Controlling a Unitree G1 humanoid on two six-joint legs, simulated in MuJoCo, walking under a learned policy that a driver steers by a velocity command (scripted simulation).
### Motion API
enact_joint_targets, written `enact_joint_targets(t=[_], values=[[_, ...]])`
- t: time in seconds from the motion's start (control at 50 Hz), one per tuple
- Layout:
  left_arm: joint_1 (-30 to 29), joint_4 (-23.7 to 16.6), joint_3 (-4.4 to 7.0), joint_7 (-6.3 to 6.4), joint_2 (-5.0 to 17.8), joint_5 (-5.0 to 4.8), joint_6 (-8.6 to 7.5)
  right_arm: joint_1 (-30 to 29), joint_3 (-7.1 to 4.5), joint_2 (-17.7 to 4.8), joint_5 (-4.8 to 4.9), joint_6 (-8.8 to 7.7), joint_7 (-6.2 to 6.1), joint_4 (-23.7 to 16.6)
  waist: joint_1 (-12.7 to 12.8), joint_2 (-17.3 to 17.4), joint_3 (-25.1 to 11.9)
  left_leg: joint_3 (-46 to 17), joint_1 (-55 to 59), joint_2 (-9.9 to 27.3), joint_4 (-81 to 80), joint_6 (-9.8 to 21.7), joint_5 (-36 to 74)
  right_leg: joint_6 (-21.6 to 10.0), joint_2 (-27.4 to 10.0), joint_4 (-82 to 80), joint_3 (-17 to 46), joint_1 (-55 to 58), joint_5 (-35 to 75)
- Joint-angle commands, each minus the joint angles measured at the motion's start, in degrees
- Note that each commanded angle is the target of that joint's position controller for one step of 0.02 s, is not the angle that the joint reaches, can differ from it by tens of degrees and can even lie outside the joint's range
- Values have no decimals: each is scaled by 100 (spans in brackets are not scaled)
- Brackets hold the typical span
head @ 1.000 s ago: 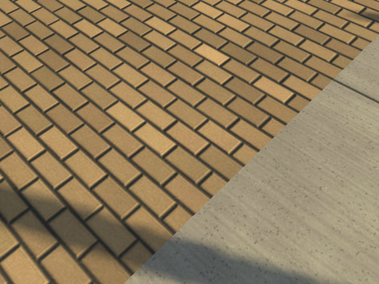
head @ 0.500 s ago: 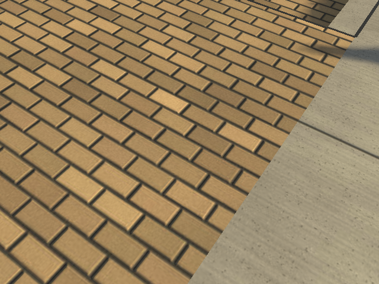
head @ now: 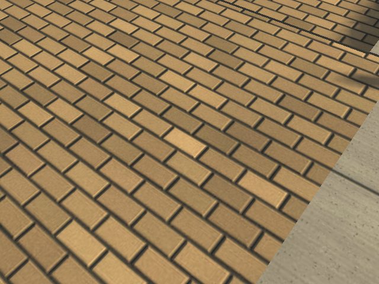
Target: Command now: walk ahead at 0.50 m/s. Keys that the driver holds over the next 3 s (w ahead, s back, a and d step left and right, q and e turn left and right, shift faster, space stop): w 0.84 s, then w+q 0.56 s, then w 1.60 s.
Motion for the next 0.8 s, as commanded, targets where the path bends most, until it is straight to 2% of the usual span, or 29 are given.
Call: enact_joint_targets(t=[0.02,0.1,0.16,0.2,0.24,0.26,0.28,0.3,0.32,0.34,0.36,0.38,0.4,0.42,0.44,0.46,0.5,0.56,0.64,0.72,0.78,0.8], values=[[-258,-295,205,62,853,-15,-132,-26,-45,-223,-48,9,-17,-328,-180,-568,-7,-149,-435,235,-722,-123,831,-1034,-1555,-1151,1216,168,1057],[63,-73,221,118,990,-65,-78,-808,12,-100,-15,-71,63,-495,106,-546,152,36,-148,22,-2108,-92,1961,-797,-1363,-1177,739,243,1010],[408,151,234,130,1062,-104,-13,-1300,19,-130,34,-112,142,-664,285,-539,253,69,-153,-91,-2598,-20,2031,-766,-1548,-1032,767,675,921],[510,269,248,149,1090,-120,53,-1482,6,-187,46,-137,204,-770,280,-579,297,36,-247,-138,-2838,108,1725,-701,-1728,-823,833,1091,1092],[500,344,274,179,1149,-128,117,-1397,-24,-280,36,-160,247,-784,160,-652,216,87,-31,-219,-3007,259,1298,-599,-1847,-537,876,1405,1538],[429,354,285,193,1192,-127,147,-1159,-64,-366,28,-170,248,-729,4,-717,70,201,371,-336,-3083,348,1108,-530,-1818,-247,831,1471,2176],[317,350,276,206,1193,-129,180,-598,-153,-507,9,-175,225,-567,-328,-706,-262,384,1203,-516,-3242,482,1112,-411,-1629,407,647,1391,3045],[330,314,203,224,1020,-78,194,310,-295,-803,-12,-169,170,-304,-703,-563,-903,272,2612,-388,-3127,687,1278,-233,-1321,1533,407,869,3049],[753,117,29,206,531,7,121,1105,-429,-1368,-127,-148,120,-200,-747,412,-1886,-1708,4902,1028,-3005,1399,1134,132,-696,3675,80,-1070,1211],[1016,200,-61,174,279,-8,2,1362,-410,-1279,-33,-106,146,-85,-710,1326,-2367,-3741,5732,1645,-3857,1905,68,299,-7,4900,577,-2480,-2442],[502,137,91,127,874,-155,-81,1152,-276,-854,30,-100,139,-117,-819,788,-1693,-3441,5288,1477,-4106,1656,-653,228,-357,5423,939,-3128,-2378],[50,-3,122,112,980,-230,-128,726,-228,-716,27,-96,124,-183,-708,508,-967,-2710,4488,1302,-4257,1458,-511,165,-649,5328,751,-3317,-1821],[-190,-39,122,138,931,-173,-132,375,-189,-588,-19,-94,124,-232,-559,185,-547,-2179,3721,1082,-4433,1377,-65,185,-871,5045,616,-3148,-1341],[-209,-26,146,152,870,-105,-91,150,-144,-430,-78,-112,140,-264,-378,177,-289,-1777,3127,879,-4633,1319,397,216,-1042,4740,625,-2859,-998],[-68,16,140,153,763,-91,-33,38,-126,-365,-118,-135,147,-266,-218,306,-280,-1549,2774,772,-4798,1312,664,256,-1129,4603,651,-2516,-788],[33,62,121,161,640,-83,24,14,-133,-357,-99,-169,154,-243,-143,314,-282,-1367,2583,715,-4940,1357,881,306,-1154,4487,625,-2350,-691],[-82,26,104,188,536,-50,105,72,-164,-462,-67,-226,136,-145,-85,223,-152,-1013,2381,678,-5137,1434,1296,419,-1192,4147,578,-2443,-390],[-658,-142,83,184,476,-7,95,301,-201,-591,-55,-208,58,17,-214,72,25,-618,2501,587,-5256,1375,1672,530,-1200,3162,552,-2751,511],[-1443,-319,6,89,321,-44,13,659,-220,-714,9,-154,-7,217,-499,49,181,-195,2599,429,-5293,1192,1593,515,-966,1822,326,-2421,1480],[-2008,-540,-8,-31,383,-97,-37,1034,-251,-775,55,-42,-32,470,-645,47,338,-274,3318,747,-5035,1161,1638,379,-851,1237,356,-2557,1288],[-1894,-561,37,-101,544,-90,-72,999,-299,-855,78,49,-72,554,-450,151,221,-336,3798,942,-4590,1023,2370,155,-735,1000,308,-2251,657],[-1568,-476,93,-97,656,-80,-82,899,-312,-900,81,77,-84,546,-241,216,17,-263,3829,881,-4201,950,3191,55,-583,923,163,-1721,492]])
Next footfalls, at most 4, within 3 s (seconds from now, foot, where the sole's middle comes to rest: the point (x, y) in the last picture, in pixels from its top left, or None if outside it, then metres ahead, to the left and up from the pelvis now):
0.30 left None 0.34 0.16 -0.78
0.84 right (234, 244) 0.63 -0.08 -0.78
1.38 left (167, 183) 0.90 0.18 -0.78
1.90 right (193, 118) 1.28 0.08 -0.78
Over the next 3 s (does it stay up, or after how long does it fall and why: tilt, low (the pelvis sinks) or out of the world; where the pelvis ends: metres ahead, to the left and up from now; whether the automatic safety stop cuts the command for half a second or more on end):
stays up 1.66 0.33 -0.02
